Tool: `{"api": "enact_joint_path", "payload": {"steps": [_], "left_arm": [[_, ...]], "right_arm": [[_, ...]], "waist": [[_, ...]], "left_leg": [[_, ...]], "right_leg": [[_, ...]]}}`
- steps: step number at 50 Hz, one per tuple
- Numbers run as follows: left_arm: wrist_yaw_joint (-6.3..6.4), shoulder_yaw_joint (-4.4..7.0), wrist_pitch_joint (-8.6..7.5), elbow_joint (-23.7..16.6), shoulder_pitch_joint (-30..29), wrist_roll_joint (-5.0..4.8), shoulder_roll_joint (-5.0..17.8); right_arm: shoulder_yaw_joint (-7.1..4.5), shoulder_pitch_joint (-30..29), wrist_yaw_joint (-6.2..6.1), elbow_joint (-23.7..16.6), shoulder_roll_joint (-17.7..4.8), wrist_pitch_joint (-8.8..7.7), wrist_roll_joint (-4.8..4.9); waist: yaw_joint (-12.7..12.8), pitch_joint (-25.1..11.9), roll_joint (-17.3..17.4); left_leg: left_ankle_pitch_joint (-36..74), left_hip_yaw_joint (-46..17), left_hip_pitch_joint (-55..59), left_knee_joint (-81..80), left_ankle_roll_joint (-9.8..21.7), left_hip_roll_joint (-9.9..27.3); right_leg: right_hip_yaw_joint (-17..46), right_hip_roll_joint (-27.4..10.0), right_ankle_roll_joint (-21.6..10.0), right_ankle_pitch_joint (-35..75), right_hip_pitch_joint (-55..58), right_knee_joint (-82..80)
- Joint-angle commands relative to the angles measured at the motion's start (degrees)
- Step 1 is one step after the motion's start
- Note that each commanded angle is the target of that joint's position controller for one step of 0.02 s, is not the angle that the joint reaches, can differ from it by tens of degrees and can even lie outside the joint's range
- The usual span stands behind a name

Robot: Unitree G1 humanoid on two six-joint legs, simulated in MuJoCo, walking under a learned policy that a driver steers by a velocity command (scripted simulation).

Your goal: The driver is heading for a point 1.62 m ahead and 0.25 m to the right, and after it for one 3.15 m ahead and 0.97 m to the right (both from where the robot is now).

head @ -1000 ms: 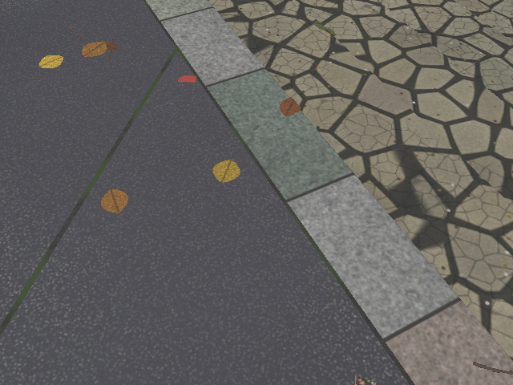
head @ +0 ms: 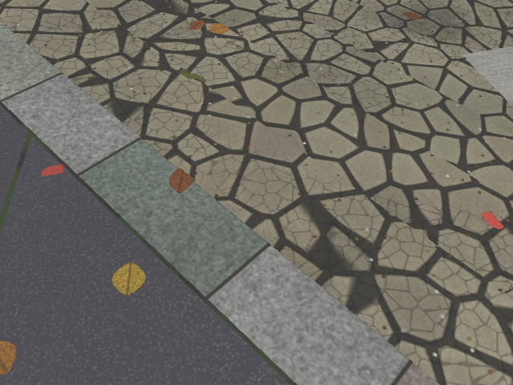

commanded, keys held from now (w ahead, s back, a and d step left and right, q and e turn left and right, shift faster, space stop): e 0.44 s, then no key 0.56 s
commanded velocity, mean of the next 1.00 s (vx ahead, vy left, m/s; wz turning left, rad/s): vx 0.00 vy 0.00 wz -0.39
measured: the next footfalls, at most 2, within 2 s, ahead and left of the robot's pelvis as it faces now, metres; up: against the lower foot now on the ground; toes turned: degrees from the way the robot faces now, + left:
right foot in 0.34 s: +0.02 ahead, -0.15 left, +0.00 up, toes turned -15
left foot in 0.74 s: +0.10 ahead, +0.08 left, +0.00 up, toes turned -22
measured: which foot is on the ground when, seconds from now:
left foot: down 0.00-0.34, up 0.36-0.72, down 0.74-1.00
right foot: up 0.00-0.32, down 0.34-1.00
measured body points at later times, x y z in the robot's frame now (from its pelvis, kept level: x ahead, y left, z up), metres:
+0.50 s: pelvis +0.00 -0.04 +0.00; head +0.03 -0.08 +0.45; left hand +0.24 +0.18 -0.07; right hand +0.04 -0.37 -0.11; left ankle +0.02 +0.11 -0.65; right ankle -0.02 -0.14 -0.74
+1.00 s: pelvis +0.02 -0.02 -0.01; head +0.03 -0.01 +0.44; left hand +0.23 +0.17 -0.12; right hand +0.07 -0.30 -0.10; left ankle +0.06 +0.09 -0.74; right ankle -0.02 -0.14 -0.74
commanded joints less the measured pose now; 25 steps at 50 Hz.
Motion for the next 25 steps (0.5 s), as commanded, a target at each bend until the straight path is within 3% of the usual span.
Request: {"api": "enact_joint_path", "payload": {"steps": [1, 4, 7, 9, 13, 15, 16, 17, 18, 19, 20, 21, 22, 23, 25], "left_arm": [[0.11, 1.89, 0.56, -1.7, 4.6, 0.03, 4.9], [-0.25, 0.88, 0.64, -4.9, -0.7, -0.87, 3.1], [-0.93, 0.21, 0.54, -7.2, -3.2, -0.6, 2.1], [-1.54, -0.08, 0.54, -8.0, -3.4, -0.5, 1.8], [-2.44, 0.59, 1.12, -8.6, -2.3, -0.7, 3.0], [-2.86, 1.01, 1.27, -7.8, 0.9, -0.72, 2.7], [-2.54, 1.61, 1.22, -6.8, 3.4, -0.55, 3.6], [-1.82, 3.02, 1.0, -6.7, 6.1, -0.62, 8.0], [-1.04, 3.83, 0.65, -8.4, 6.0, 0.12, 14.3], [-1.85, 3.23, -0.76, -8.4, 8.2, 2.05, 12.2], [-2.09, 2.57, -1.77, -7.9, 5.9, 2.16, 10.8], [-1.68, 2.24, -2.12, -7.8, 2.4, 1.07, 9.3], [-1.32, 1.53, -1.95, -8.2, 0.0, 0.04, 7.5], [-0.97, 1.09, -1.69, -8.4, -2.0, -0.12, 7.0], [-0.49, 0.55, -1.56, -8.4, -2.5, 0.65, 6.1]], "right_arm": [[-1.08, -6.2, -0.7, -6.2, -6.7, -0.79, 1.06], [-1.34, -2.1, -1.25, -5.8, -7.5, 0.09, 0.65], [-2.23, 0.1, -1.38, -5.7, -9.8, 0.62, 0.83], [-2.83, -0.7, -0.99, -6.1, -11.2, 0.78, 1.1], [-3.43, -1.5, 0.12, -6.2, -12.2, 0.66, 2.24], [-3.48, -2.9, 0.33, -6.0, -12.1, 0.57, 3.4], [-3.12, -1.0, 0.51, -5.1, -10.5, 0.37, 3.53], [-2.46, 1.1, 0.82, -4.8, -7.8, 0.19, 1.98], [-0.75, -0.2, 1.22, -8.0, -3.9, -0.01, -1.41], [-1.75, -5.6, 0.79, -9.4, -7.4, -0.36, 0.08], [-2.33, -7.3, 0.5, -9.4, -9.2, -0.13, 1.74], [-2.58, -6.7, 0.07, -8.7, -9.2, 0.2, 1.81], [-2.76, -6.0, -0.38, -7.9, -9.3, 0.58, 1.28], [-2.86, -4.3, -0.45, -7.4, -9.4, 0.79, 0.92], [-2.53, -2.2, -0.06, -6.5, -8.1, 0.74, 1.19]], "waist": [[2.3, -2.8, 8.9], [-0.9, -2.1, 11.3], [-2.6, -3.9, 12.6], [-2.7, -4.4, 13.3], [-2.2, -4.3, 14.2], [0.3, -4.6, 13.3], [1.1, -5.4, 10.9], [1.0, -7.3, 0.7], [-0.6, -7.5, -17.1], [5.0, -12.4, -11.7], [3.7, -8.7, -7.4], [1.8, -6.2, -5.2], [0.9, -5.3, -4.1], [-0.5, -5.4, -4.4], [-1.1, -7.1, -4.7]], "left_leg": [[18.3, -10.1, 7.3, -9.2, 9.5, 14.1], [19.6, -5.8, 11.9, -9.7, 10.9, 13.3], [21.6, -4.6, 15.6, -9.0, 12.0, 15.7], [22.5, -2.6, 13.7, -8.9, 12.1, 16.6], [23.0, -0.6, 12.0, -6.9, 11.2, 18.0], [21.7, 1.6, 10.6, -2.5, 8.5, 17.4], [17.9, 4.2, 7.3, 2.0, 5.4, 15.7], [5.7, 9.4, -3.1, 13.9, 0.2, 11.4], [-26.3, 10.1, -21.1, 31.2, -4.9, 3.5], [-27.2, 0.8, -23.4, 40.1, -5.1, 1.3], [-22.4, -0.9, -24.0, 42.9, -4.3, 2.3], [-17.1, -1.6, -24.4, 41.5, -3.9, 2.9], [-13.8, -2.0, -23.6, 39.8, -4.1, 3.3], [-10.8, -1.5, -20.7, 39.5, -4.5, 2.7], [-7.2, -0.5, -17.0, 37.6, -5.1, 1.7]], "right_leg": [[-0.8, -3.6, 2.8, 1.3, -6.5, 16.4], [-4.2, -5.6, 4.6, 4.5, -8.6, 10.0], [-5.6, -8.0, 5.2, 3.3, -5.6, 1.5], [-7.7, -8.8, 4.5, 2.3, -0.3, -4.0], [-11.0, -8.0, 1.6, 3.1, 7.3, -14.4], [-12.6, -6.7, -1.2, 10.4, 13.8, -25.8], [-11.9, -5.4, -3.1, 16.5, 20.5, -31.9], [-1.5, -12.1, -6.1, 32.9, 31.8, -33.7], [18.5, -27.2, -15.6, 57.9, 38.8, -30.3], [22.0, -30.4, -23.2, 51.3, 34.7, -33.3], [17.0, -26.7, -20.7, 44.5, 32.0, -34.4], [13.2, -23.1, -17.1, 39.1, 29.5, -34.4], [11.2, -21.0, -15.0, 36.8, 27.4, -34.5], [9.2, -19.8, -14.4, 37.6, 24.5, -34.7], [7.3, -18.5, -14.4, 37.8, 23.3, -34.9]]}}
Keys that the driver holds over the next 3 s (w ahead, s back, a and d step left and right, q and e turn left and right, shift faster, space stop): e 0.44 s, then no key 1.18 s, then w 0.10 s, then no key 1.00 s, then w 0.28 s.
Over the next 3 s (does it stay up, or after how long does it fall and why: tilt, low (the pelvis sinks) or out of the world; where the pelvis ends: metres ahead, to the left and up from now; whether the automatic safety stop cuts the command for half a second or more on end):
stays up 0.07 -0.03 -0.01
